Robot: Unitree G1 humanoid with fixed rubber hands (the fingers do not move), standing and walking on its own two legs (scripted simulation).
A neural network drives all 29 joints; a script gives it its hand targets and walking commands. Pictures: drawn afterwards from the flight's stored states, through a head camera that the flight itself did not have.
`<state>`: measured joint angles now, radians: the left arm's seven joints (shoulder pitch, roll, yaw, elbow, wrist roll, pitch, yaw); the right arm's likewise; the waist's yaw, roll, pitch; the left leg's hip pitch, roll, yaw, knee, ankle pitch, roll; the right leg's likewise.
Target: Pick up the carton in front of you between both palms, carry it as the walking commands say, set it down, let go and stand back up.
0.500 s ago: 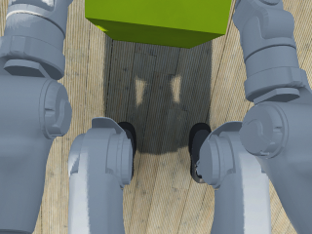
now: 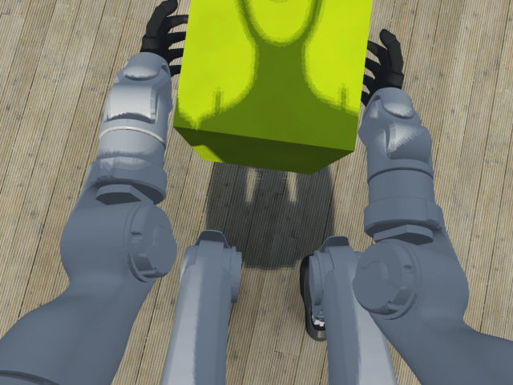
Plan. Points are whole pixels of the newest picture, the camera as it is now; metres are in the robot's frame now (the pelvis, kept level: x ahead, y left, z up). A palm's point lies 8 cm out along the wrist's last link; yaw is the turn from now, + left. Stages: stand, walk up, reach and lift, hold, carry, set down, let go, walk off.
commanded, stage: reach and lift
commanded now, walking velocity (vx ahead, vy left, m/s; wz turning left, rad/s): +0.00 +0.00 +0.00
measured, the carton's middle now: (268, 93) +0.54 +0.04 -0.14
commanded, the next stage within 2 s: none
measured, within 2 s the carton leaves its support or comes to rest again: neither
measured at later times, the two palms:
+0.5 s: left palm (117, 32) +0.49 +0.18 +0.07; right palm (464, 63) +0.49 -0.12 +0.08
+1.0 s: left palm out of the picture +0.44 +0.16 +0.22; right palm out of the picture +0.44 -0.13 +0.23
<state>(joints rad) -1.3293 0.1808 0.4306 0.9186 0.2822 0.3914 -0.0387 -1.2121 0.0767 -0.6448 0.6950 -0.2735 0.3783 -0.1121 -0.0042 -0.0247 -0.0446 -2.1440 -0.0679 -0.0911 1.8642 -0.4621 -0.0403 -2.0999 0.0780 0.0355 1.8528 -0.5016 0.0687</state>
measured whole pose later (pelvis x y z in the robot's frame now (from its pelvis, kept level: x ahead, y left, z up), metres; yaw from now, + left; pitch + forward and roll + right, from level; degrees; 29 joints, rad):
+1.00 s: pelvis +0.08 -0.01 +0.25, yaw +2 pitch +22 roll +0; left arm -0.54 -0.10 0.37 0.55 0.26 0.41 -0.02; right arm -0.51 0.17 -0.41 0.51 -0.24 0.39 -0.04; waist 0.00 -0.02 -0.17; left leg -1.00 -0.03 -0.07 0.97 -0.36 -0.02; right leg -0.98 0.05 0.08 0.98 -0.38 0.02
